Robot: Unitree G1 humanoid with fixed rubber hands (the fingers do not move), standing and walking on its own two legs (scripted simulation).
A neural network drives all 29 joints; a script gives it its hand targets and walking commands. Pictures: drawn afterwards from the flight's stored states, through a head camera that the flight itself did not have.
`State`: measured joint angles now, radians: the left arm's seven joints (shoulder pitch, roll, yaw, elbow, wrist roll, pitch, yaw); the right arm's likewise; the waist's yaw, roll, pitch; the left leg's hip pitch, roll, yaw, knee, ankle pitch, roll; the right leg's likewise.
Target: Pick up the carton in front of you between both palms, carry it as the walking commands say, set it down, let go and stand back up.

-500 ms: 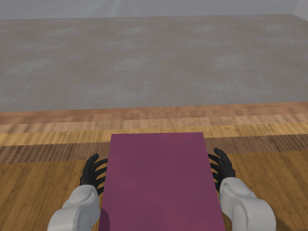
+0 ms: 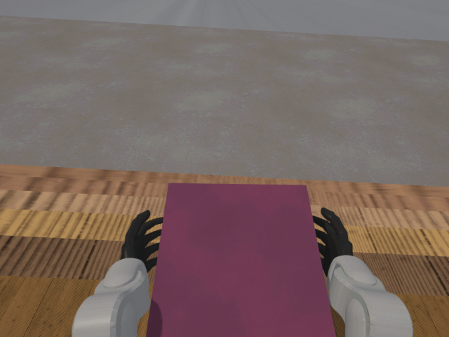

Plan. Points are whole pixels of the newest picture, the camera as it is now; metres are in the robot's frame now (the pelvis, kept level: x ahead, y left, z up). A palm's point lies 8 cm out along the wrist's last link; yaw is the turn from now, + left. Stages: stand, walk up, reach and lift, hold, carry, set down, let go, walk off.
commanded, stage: carry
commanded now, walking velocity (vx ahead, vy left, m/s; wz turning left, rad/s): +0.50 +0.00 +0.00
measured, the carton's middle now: (234, 273) +0.24 +0.00 +0.04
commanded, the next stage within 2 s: none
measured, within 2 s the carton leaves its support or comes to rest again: neither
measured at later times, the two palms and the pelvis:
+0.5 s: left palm (174, 121) +0.63 +0.15 +0.08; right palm (289, 125) +0.63 -0.15 +0.08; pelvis +0.30 +0.00 -0.01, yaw +2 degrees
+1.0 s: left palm (180, 79) +0.92 +0.17 +0.06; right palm (269, 80) +0.94 -0.14 +0.07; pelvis +0.61 +0.01 -0.06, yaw -1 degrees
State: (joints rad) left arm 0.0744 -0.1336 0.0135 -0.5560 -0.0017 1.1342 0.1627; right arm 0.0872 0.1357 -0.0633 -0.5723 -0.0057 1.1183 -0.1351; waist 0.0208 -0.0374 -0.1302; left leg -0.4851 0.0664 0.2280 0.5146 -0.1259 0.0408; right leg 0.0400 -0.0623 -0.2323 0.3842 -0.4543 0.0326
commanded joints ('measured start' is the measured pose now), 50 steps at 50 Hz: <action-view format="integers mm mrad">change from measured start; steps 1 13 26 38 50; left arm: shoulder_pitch -481 -866 -1021 -1006 -962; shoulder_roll -499 -659 -734 -757 -665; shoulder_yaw -511 -366 -359 -532 -376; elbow -99 272 382 170 500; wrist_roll -182 -69 -148 -258 -122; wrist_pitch -7 -127 -207 -233 -138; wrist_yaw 29 67 52 -9 59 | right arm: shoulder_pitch -397 -931 -1017 -947 -899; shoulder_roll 474 615 713 680 486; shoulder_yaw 459 456 402 444 248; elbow -12 289 412 271 449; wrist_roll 170 223 142 126 53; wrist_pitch -10 -120 -175 -214 -117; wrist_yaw -35 -12 -59 -35 -60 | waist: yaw -67 -90 70 70 -126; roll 385 152 -221 -57 -107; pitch -229 -122 -520 -377 -184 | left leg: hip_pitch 740 493 -289 -180 481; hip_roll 361 196 -101 -42 -16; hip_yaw -795 -239 -274 -193 -102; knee -246 -231 961 430 135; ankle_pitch -75 43 -401 -124 590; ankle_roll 239 153 10 5 37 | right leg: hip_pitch -773 -828 399 93 -437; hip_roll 77 -39 -263 -181 -133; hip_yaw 141 148 726 343 178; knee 894 574 127 188 707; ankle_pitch -90 305 675 830 526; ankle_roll -29 -79 -371 -271 -140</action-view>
